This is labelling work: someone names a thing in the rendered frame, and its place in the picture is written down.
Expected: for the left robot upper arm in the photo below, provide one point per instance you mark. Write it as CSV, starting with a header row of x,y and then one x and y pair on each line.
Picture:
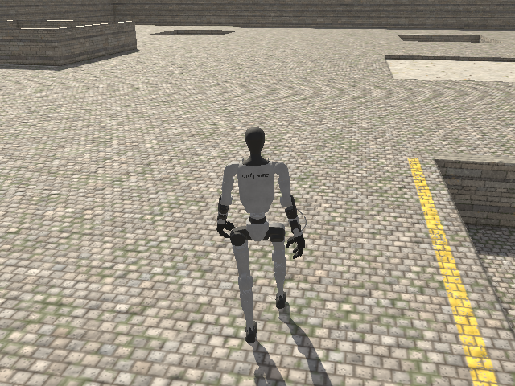
x,y
227,183

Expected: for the right robot hand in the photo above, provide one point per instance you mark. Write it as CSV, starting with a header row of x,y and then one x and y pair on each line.
x,y
300,245

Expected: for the humanoid robot torso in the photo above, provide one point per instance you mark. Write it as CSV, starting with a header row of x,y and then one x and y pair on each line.
x,y
256,190

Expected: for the robot left foot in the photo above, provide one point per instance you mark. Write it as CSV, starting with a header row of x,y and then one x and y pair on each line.
x,y
250,335

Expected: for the left robot hand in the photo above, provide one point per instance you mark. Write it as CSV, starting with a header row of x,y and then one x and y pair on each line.
x,y
228,226

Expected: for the left robot forearm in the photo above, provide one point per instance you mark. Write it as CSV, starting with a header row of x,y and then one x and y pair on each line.
x,y
222,212

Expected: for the right robot upper arm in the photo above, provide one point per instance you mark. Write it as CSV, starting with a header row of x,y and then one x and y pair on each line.
x,y
284,183

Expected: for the right robot forearm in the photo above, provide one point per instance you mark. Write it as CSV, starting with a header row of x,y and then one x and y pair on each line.
x,y
293,219

